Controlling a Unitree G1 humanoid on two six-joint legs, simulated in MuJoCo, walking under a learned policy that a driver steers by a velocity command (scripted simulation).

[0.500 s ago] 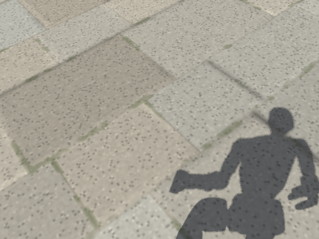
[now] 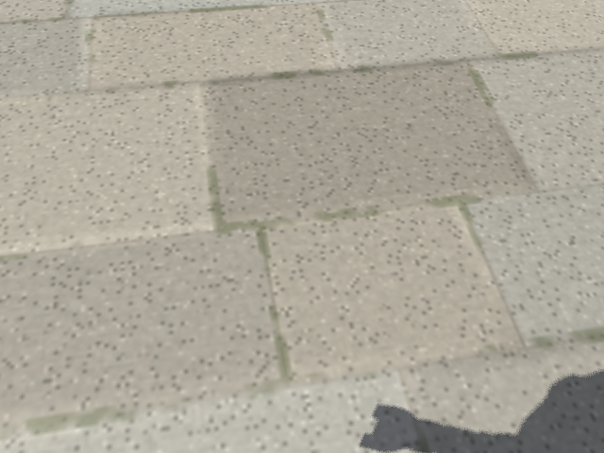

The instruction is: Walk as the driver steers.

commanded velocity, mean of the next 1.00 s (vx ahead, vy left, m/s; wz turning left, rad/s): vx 0.51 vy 0.00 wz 0.52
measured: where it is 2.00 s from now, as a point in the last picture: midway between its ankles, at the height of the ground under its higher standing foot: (116, 196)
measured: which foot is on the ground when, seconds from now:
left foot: down 0.00-0.16, up 0.18-0.68, down 0.70-1.00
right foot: up 0.00-0.14, down 0.16-0.70, up 0.72-1.00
